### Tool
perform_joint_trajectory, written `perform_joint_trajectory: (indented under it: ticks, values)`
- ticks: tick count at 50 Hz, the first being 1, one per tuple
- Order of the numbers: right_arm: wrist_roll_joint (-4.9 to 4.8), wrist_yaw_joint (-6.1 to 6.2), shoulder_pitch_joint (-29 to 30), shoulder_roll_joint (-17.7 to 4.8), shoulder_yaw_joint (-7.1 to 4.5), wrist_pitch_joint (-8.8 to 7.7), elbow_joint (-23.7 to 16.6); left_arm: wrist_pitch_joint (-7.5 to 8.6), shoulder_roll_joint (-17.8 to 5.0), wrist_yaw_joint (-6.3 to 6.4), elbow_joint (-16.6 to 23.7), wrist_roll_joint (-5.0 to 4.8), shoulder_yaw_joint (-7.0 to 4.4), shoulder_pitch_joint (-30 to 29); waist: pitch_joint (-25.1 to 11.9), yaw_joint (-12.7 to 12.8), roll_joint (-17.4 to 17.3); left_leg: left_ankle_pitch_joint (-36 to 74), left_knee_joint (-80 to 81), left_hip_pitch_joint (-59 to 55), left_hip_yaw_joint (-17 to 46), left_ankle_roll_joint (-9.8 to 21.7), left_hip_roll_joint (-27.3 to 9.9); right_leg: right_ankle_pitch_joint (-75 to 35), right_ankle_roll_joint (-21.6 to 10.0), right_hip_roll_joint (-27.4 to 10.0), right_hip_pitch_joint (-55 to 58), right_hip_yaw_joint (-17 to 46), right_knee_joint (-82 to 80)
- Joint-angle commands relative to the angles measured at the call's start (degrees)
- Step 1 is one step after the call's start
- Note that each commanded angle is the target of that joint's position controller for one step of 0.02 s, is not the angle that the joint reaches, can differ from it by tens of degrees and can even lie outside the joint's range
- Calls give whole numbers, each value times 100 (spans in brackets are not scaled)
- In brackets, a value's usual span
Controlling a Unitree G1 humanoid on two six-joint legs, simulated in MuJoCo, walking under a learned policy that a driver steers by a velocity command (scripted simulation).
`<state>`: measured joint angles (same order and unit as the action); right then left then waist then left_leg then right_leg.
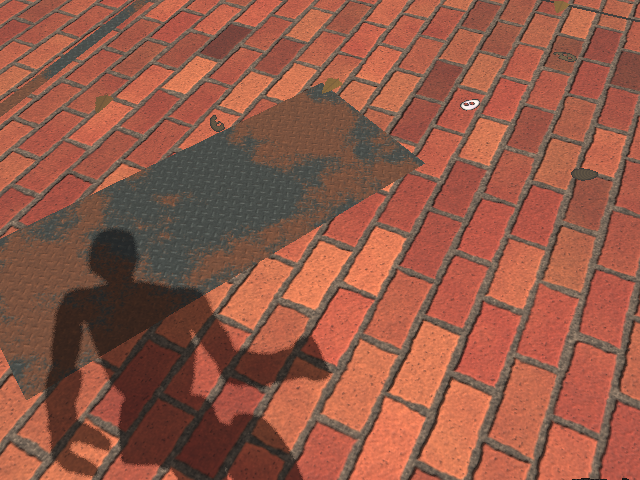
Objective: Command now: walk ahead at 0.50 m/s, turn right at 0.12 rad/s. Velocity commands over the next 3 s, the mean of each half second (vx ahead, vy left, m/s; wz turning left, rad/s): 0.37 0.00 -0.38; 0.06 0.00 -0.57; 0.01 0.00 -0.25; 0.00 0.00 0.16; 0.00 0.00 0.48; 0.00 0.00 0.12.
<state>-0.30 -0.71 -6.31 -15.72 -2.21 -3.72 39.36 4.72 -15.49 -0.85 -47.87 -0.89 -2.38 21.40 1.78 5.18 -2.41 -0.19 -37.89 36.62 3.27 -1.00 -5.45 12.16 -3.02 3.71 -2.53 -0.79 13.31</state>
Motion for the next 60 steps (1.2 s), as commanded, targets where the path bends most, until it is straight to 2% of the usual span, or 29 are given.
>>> perform_joint_trajectory:
  ticks: [1,5,7,8,9,10,11,12,13,16,20,23,26,29,30,31,32,33,35,39,43,48,51,52,53,54,55,57,60]
  values:
    - [-42,-77,761,-286,-57,-162,-577,-10,-1015,54,178,-57,-241,179,165,10,576,395,587,-385,-144,-15,258,-1445,-856,-1470,-268,950,-334]
    - [-51,-136,600,-564,-165,-267,-568,-138,-1168,132,104,-69,-313,171,35,-310,738,-225,1090,-1027,-73,192,397,-1821,-661,-1698,135,1324,274]
    - [14,-48,-673,-982,-374,-291,-242,-145,-983,135,161,-11,-236,50,-842,-991,632,-164,1199,-3136,-60,529,260,-2430,-355,-1204,-461,998,1803]
    - [103,28,-1701,-1424,-485,-257,-134,-126,-548,138,378,158,-83,11,-1846,-1355,-159,-88,945,-4841,1148,877,-948,-724,-107,-701,-1601,666,3647]
    - [115,-15,-1773,-1586,-507,-183,-22,-39,-138,125,452,-26,27,822,-2457,-924,-1752,-1405,1598,-6062,3448,1625,-1947,2228,129,-110,-3431,566,5210]
    - [57,-19,-1599,-983,-369,-165,-79,-27,-792,134,345,-154,-128,501,-1837,-1099,-971,-2195,1930,-5551,3368,1456,-1736,2053,153,-440,-3955,937,5802]
    - [37,2,-1217,-762,-287,-165,-99,-40,-997,139,476,-179,-218,-11,-1035,-1058,-641,-1410,1999,-4792,2426,1282,-1585,1552,185,-594,-4102,827,5845]
    - [80,-8,-830,-644,-238,-173,-108,-79,-914,171,488,-116,-226,-176,-696,-848,-261,-89,2049,-4094,1742,1215,-1358,1212,279,-767,-3824,728,5728]
    - [108,-24,-538,-500,-209,-179,-92,-143,-855,184,495,-42,-261,-217,-456,-665,-242,1042,2083,-3569,1153,1195,-1171,1065,363,-868,-3595,698,5523]
    - [132,-3,-130,-522,-247,-245,7,-393,-519,177,559,-49,-249,-28,-337,-319,-414,2400,2323,-2737,120,1259,-989,792,562,-942,-3026,479,5152]
    - [94,149,14,-804,-347,-143,145,-473,-348,89,885,17,-184,-477,-338,-365,-307,2346,2480,-2626,-678,1272,-900,-358,597,-970,-2805,259,3767]
    - [20,211,-50,-923,-376,-32,247,-474,-409,-54,1102,32,-202,-879,-417,-513,-233,2158,2353,-2866,-977,1180,-927,-951,470,-878,-2515,107,2943]
    - [-111,201,-90,-1076,-435,70,335,-539,-604,-154,1336,55,-291,-1105,-382,-520,-221,1938,1900,-3197,-998,1052,-1117,-540,262,-805,-2449,28,2507]
    - [-218,214,-47,-1044,-450,163,367,-563,-855,-139,1326,85,-455,-610,-594,-192,-39,2083,489,-3111,-1248,670,-853,-748,-118,-382,-1491,-267,1613]
    - [-82,192,-440,-893,-409,164,414,-549,-1334,-24,1272,90,-625,-194,-914,-106,743,1110,-737,-2518,-1443,258,-378,-2983,-412,-637,-470,340,1298]
    - [251,150,-674,-475,-250,155,218,-558,-1936,104,1425,148,-706,-219,-1174,-439,2272,-3503,-2754,-526,-1467,-276,558,-5555,-1457,-2118,888,2507,1473]
    - [173,98,-684,-651,-232,162,238,-477,-1653,44,1600,220,-586,-237,-2252,-242,1681,-4143,-3712,-179,-62,-269,813,-4326,-2138,-2595,1170,3613,1102]
    - [-28,82,-315,-893,-296,205,205,-418,-1396,-12,1661,167,-524,-520,-1877,-174,1047,-3730,-3853,48,168,-181,610,-3570,-1913,-2346,814,3107,931]
    - [38,187,-41,-841,-300,278,204,-423,-1092,40,1642,-2,-441,-985,-1104,-387,475,-2944,-3164,129,184,-132,328,-2208,-1313,-1833,-71,2440,756]
    - [43,240,-179,-695,-274,373,262,-525,-1119,183,1772,130,-451,-1275,-991,-620,822,-2378,-1944,-739,83,-262,534,-1807,-1123,-1388,-975,2078,541]
    - [37,233,-48,-599,-230,396,251,-588,-1207,270,1782,82,-506,-1259,-1001,-517,932,-2007,-1047,-1116,171,-347,648,-693,-1032,-1242,-1223,2260,487]
    - [-5,139,-13,-680,-273,312,195,-679,-1163,239,1802,74,-505,-1272,-809,-434,1188,-1987,-103,-1487,207,-200,757,149,-876,-1156,-1278,2831,497]
    - [16,76,-522,-746,-343,240,349,-746,-1071,265,1801,-19,-470,-1330,-808,-685,1113,-1188,1400,-2431,75,95,621,274,-520,-860,-1533,2740,890]
    - [125,96,-656,-1101,-421,250,334,-746,-816,266,1784,12,-392,-1114,-840,-590,404,-1211,1889,-2930,902,437,-354,1076,-190,-452,-2063,2233,1721]
    - [274,114,-524,-1551,-507,296,341,-696,-761,266,1973,-16,-391,-1214,-419,-404,-1261,-799,2337,-2717,2333,1269,-1329,1973,141,536,-3084,919,2865]
    - [357,129,-231,-1270,-441,259,133,-619,-1157,268,1867,115,-504,-1121,-408,-494,-1134,-539,2383,-2323,2774,1728,-1719,2233,381,287,-3015,1139,4251]
    - [276,173,124,-1015,-360,244,21,-620,-1295,239,1695,75,-579,-944,-379,-327,-721,-353,2240,-2263,2236,1576,-1443,1894,438,250,-2947,1238,4860]
    - [62,201,329,-772,-282,238,-4,-710,-1031,274,1443,95,-527,-720,-284,-286,-460,-189,2018,-2499,1456,1209,-901,1380,632,227,-3051,1180,5348]
    - [57,209,29,-638,-203,293,104,-726,-651,265,1481,33,-370,-957,-305,-458,-531,382,1917,-2812,912,1250,-628,1178,810,121,-2881,921,4851]
